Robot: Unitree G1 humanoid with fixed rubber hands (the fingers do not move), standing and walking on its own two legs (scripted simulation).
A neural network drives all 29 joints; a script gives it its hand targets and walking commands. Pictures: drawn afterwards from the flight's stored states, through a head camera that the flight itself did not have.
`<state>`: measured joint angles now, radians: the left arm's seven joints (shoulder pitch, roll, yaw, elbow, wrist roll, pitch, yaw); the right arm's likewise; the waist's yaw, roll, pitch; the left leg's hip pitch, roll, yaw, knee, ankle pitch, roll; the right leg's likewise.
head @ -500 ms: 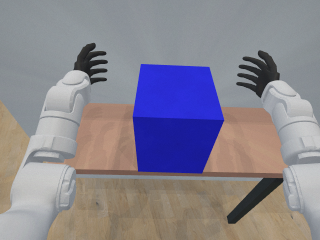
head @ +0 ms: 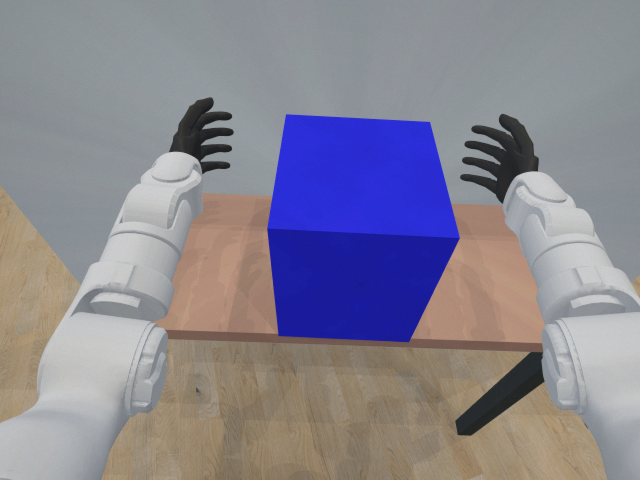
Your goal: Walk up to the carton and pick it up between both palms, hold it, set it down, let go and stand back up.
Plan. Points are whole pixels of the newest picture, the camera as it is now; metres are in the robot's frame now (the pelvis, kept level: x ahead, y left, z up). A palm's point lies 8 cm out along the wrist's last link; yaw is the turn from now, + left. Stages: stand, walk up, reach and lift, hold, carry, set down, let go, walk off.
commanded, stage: reach and lift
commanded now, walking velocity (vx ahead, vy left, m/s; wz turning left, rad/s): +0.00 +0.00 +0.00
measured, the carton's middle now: (350, 234) +0.45 -0.02 +0.04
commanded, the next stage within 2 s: none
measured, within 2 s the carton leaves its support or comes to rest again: neither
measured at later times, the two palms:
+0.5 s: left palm (208, 208) +0.43 +0.17 +0.10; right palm (487, 212) +0.45 -0.20 +0.11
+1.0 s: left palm (241, 209) +0.44 +0.13 +0.10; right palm (464, 214) +0.44 -0.17 +0.10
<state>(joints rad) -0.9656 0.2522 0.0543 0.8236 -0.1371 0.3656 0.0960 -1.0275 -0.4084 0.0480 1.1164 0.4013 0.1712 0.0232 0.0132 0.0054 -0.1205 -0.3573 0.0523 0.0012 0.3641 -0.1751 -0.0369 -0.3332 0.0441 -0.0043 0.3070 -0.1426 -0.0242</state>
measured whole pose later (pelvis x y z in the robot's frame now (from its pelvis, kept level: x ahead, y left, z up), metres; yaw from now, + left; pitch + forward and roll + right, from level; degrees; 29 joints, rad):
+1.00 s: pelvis -0.02 +0.00 -0.01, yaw -1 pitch +19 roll +0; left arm -1.08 0.08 0.13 1.33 -0.05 -0.15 0.17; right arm -1.08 -0.23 -0.04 1.36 0.23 -0.13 -0.06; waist 0.03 0.00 -0.22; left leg -0.62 0.05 0.01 0.46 -0.18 -0.04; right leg -0.61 0.04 0.01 0.44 -0.15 -0.02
